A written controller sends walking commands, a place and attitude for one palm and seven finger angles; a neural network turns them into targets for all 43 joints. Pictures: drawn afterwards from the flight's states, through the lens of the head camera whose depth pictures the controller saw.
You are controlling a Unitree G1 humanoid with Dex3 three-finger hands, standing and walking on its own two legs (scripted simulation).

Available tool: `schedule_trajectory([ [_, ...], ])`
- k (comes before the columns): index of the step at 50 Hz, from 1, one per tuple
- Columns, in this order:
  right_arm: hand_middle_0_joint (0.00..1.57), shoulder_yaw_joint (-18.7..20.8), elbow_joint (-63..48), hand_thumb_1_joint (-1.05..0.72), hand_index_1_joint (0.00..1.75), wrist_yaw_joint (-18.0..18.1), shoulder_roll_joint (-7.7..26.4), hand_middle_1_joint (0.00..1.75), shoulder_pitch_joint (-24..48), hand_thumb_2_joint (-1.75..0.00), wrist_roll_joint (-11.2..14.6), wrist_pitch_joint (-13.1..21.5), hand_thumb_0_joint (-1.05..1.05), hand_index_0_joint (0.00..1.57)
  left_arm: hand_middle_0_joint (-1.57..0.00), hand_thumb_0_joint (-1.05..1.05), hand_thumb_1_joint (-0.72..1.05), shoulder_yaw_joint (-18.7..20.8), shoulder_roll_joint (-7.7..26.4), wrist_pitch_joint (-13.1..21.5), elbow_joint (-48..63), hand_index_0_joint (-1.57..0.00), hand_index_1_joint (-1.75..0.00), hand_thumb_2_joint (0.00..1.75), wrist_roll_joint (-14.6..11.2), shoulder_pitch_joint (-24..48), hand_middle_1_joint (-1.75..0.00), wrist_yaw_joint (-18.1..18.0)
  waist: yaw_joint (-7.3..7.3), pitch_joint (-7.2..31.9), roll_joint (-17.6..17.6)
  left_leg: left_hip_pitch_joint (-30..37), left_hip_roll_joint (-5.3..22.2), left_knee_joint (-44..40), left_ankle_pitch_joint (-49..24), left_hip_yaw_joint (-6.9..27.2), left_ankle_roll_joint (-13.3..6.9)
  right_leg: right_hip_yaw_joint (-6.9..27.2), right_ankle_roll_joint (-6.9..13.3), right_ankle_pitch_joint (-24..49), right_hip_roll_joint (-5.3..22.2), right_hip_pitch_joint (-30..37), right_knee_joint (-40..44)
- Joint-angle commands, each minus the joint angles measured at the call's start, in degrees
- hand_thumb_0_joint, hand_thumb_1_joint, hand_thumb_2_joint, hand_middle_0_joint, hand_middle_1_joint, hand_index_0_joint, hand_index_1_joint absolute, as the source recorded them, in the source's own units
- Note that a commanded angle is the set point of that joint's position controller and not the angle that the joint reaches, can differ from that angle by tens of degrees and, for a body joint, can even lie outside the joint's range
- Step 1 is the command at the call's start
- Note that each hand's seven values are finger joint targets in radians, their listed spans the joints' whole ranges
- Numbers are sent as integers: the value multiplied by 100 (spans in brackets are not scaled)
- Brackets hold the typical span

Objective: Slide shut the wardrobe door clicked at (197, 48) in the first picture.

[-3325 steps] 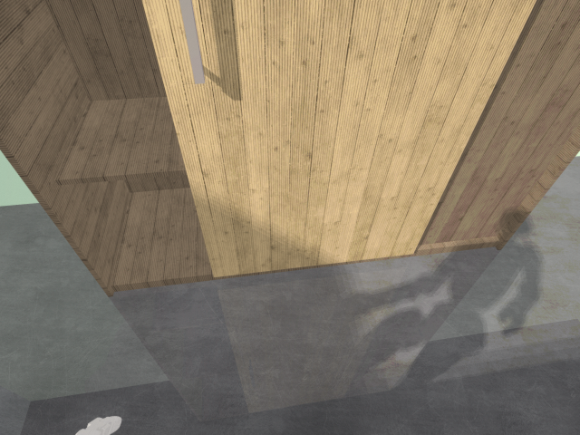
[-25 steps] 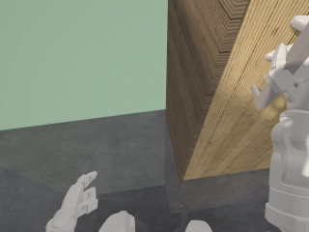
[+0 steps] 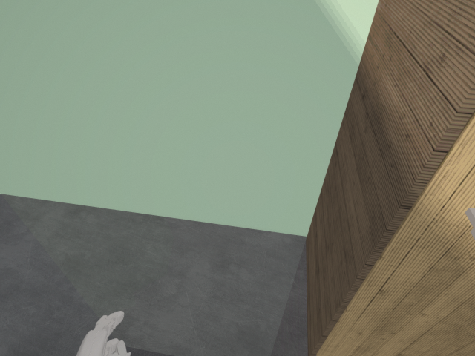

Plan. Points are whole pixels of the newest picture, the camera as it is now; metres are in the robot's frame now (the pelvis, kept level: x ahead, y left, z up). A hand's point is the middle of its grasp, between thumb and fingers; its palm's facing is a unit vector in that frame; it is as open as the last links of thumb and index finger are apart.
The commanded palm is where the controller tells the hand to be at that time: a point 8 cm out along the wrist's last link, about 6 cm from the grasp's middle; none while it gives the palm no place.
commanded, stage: stop walking and hold the door there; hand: right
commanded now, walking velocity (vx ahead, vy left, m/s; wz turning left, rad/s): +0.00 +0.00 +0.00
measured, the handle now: out of the picture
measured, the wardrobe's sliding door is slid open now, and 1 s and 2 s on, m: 0.00 0.00 0.00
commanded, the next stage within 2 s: loosen the grip on the handle in 1.58 s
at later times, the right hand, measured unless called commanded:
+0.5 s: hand out of the picture +0.30 -0.33 +0.22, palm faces +0.60 +0.77 -0.23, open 6.2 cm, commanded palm +0.25 -0.36 +0.21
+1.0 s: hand out of the picture +0.30 -0.33 +0.22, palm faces +0.54 +0.81 -0.20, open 6.1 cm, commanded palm +0.25 -0.36 +0.21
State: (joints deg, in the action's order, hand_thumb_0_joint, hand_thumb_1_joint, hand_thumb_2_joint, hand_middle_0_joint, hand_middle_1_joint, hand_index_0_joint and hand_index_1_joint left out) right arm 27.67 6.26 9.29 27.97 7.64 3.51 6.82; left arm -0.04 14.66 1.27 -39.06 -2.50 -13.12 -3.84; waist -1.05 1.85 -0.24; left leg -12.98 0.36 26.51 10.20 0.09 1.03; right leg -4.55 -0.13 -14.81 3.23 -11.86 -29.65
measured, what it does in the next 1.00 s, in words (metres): shifts its weight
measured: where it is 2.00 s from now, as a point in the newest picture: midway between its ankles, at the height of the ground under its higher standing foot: outside the picture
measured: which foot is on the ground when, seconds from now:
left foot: down 0.00-1.00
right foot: down 0.00-1.00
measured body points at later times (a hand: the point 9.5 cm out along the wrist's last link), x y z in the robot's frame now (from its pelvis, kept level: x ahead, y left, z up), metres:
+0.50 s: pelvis +0.01 -0.01 +0.00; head -0.02 -0.01 +0.45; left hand +0.16 +0.23 -0.09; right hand +0.26 -0.37 +0.24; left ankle +0.04 +0.13 -0.74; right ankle +0.02 -0.12 -0.74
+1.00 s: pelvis -0.01 -0.05 +0.00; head -0.02 -0.03 +0.45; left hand +0.15 +0.16 -0.11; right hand +0.26 -0.37 +0.23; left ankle +0.02 +0.07 -0.74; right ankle +0.02 -0.12 -0.74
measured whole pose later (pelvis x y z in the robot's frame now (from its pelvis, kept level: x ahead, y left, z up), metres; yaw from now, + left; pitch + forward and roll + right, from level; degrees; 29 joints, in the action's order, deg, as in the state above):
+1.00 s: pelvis -0.01 -0.05 +0.00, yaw +0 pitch -3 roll +0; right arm 21.6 0.1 10.3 22.4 8.2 3.0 7.0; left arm -3.5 10.8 2.0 -39.5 -1.6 -10.9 -3.9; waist 1.1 -1.1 -2.2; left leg -13.8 1.4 29.3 12.0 -0.9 0.0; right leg -7.1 4.4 -13.2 -2.4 -12.5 -27.9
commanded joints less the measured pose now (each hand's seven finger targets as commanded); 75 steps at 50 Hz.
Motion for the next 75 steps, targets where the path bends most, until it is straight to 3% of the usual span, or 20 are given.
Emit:
schedule_trajectory([
  [1, 45, 98, -901, -90, 140, -7, 1462, 140, 1239, -90, -176, 404, 0, 45, -20, 0, 90, 247, 751, 334, 856, -20, -30, 90, -6, 805, -30, -83, 117, 306, -133, -327, 479, -1002, 1273, 879, -226, 488, 247, -1028, 270, -223, 704],
  [14, 45, 434, -719, -90, 140, -11, 1647, 140, 642, -90, -135, 429, 0, 45, -20, 0, 90, 253, 694, 406, 664, -20, -30, 90, -23, 763, -30, -144, 151, 618, -105, -166, 429, -537, -463, 699, -151, 449, 268, 393, 433, 239, 659],
  [23, 45, 223, -887, -90, 140, -31, 1383, 140, 645, -90, -122, 459, 0, 45, -20, 0, 90, 190, 639, 370, 728, -20, -30, 90, -4, 857, -30, -148, 144, 419, -175, -294, 336, -539, -145, 579, -121, 475, 256, 44, 462, 187, 905],
  [25, 45, 227, -766, -90, 140, -28, 1353, 140, 517, -90, -127, 435, 0, 45, -20, 0, 90, 214, 657, 350, 738, -20, -30, 90, 10, 882, -30, -160, 155, 265, -180, -295, 480, -664, -212, 726, -155, 406, 247, 66, 315, 6, 720],
  [29, 45, 207, -1009, -90, 140, -41, 1372, 140, 695, -90, -141, 506, 0, 45, -20, 0, 90, 268, 624, 289, 778, -20, -30, 90, 20, 841, -30, -123, 125, 576, 276, -377, 999, -649, -513, 1120, -298, 353, 214, 172, 78, 81, 80],
  [33, 45, 92, -1082, -90, 140, -72, 1255, 140, 856, -90, -124, 534, 0, 45, -20, 0, 90, 273, 586, 226, 828, -20, -30, 90, 21, 874, -30, -112, 94, 731, 601, -323, 1309, -258, -986, 1024, -338, 457, 192, 369, 72, 52, 87],
  [36, 45, -129, -1393, -90, 140, -99, 1068, 140, 982, -90, -95, 556, 0, 45, -20, 0, 90, 240, 604, 186, 936, -20, -30, 90, -28, 1002, -30, -116, 115, 758, 40, -492, 1003, 391, -758, 548, -150, 763, 318, 690, 324, 132, 437],
  [37, 45, -301, -1602, -90, 140, -111, 885, 140, 1029, -90, -88, 584, 0, 45, -20, 0, 90, 231, 614, 179, 999, -20, -30, 90, -59, 1056, -30, -114, 122, 783, -380, -581, 769, 808, -436, 220, -50, 975, 402, 833, 502, 163, 572],
  [39, 45, -575, -1938, -90, 140, -95, 568, 140, 1110, -90, -87, 609, 0, 45, -20, 0, 90, 193, 540, 229, 1072, -20, -30, 90, -63, 999, -30, -123, 116, 847, -1119, -1037, 283, 1935, 1208, -201, 67, 1578, 565, 1242, 1093, 483, 1209],
  [40, 45, -657, -2073, -90, 140, -90, 523, 140, 1325, -90, -68, 595, 0, 45, -20, 0, 90, 165, 489, 276, 1038, -20, -30, 90, -47, 941, -30, -126, 101, 872, -948, -1266, 258, 2265, 1588, -86, 33, 1770, 688, 1258, 1245, 696, 1296],
  [41, 45, -870, -2093, -90, 140, -75, 302, 140, 1325, -90, -57, 543, 0, 45, -20, 0, 90, 150, 473, 333, 968, -20, -30, 90, -21, 838, -30, -120, 61, 809, -728, -1390, 291, 2210, 1594, -1, 10, 1849, 752, 1637, 1311, 913, 1209],
  [43, 45, -714, -1750, -90, 140, -26, 458, 140, 1102, -90, -79, 401, 0, 45, -20, 0, 90, 132, 529, 399, 825, -20, -30, 90, 13, 756, -30, -103, 77, 762, -235, -1100, 267, 1602, 1301, -67, 6, 1567, 623, 2137, 1210, 995, 1103],
  [47, 45, -823, -1672, -90, 140, -38, 470, 140, 1355, -90, -127, 341, 0, 45, -20, 0, 90, -7, 565, 390, 844, -20, -30, 90, 84, 1020, -30, -125, 123, 452, -555, 183, 237, -292, 338, 108, -141, 1028, 282, 276, 722, 94, 1206],
  [49, 45, -575, -1541, -90, 140, -40, 728, 140, 1379, -90, -140, 362, 0, 45, -20, 0, 90, 17, 589, 381, 854, -20, -30, 90, 141, 1030, -30, -149, 103, 367, -144, 90, 454, -698, 289, 725, -308, 926, 134, -295, 374, -19, 1157],
  [51, 45, -538, -1363, -90, 140, -69, 671, 140, 1281, -90, -117, 371, 0, 45, -20, 0, 90, 87, 610, 351, 821, -20, -30, 90, 115, 965, -30, -148, 116, 340, 611, -302, 531, -1038, 1078, 928, -305, 885, 203, -538, 303, 114, 946],
  [52, 45, -627, -1386, -90, 140, -80, 573, 140, 1295, -90, -114, 402, 0, 45, -20, 0, 90, 84, 592, 357, 824, -20, -30, 90, 109, 980, -30, -141, 113, 422, 527, -436, 551, -1093, 1103, 963, -327, 866, 222, -417, 297, 313, 881],
  [55, 45, -823, -1660, -90, 140, -87, 376, 140, 1355, -90, -138, 507, 0, 45, -20, 0, 90, 44, 574, 398, 882, -20, -30, 90, 95, 1055, -30, -154, 119, 645, -406, -383, 338, -643, 595, 596, -245, 1075, 213, -348, 508, 586, 1331],
  [56, 45, -786, -1646, -90, 140, -65, 412, 140, 1231, -90, -144, 520, 0, 45, -20, 0, 90, 29, 552, 398, 872, -20, -30, 90, 92, 1023, -30, -172, 152, 690, -454, -264, 279, -468, 426, 436, -195, 1190, 213, -366, 609, 572, 1501],
  [62, 45, -478, -1514, -90, 140, -62, 686, 140, 899, -90, -124, 513, 0, 45, -20, 0, 90, 95, 595, 327, 860, -20, -30, 90, 61, 985, -30, -202, 154, 690, -179, -46, 383, -554, -516, 507, -220, 835, 169, 1018, 466, 594, 1056],
  [75, 45, -446, -1613, -90, 140, -90, 674, 140, 599, -90, -58, 454, 0, 45, -20, 0, 90, 122, 637, 264, 991, -20, -30, 90, 38, 1032, -30, -195, 136, 761, -207, -41, 377, -617, -810, 507, -214, 780, 178, 1452, 442, 738, 889],
])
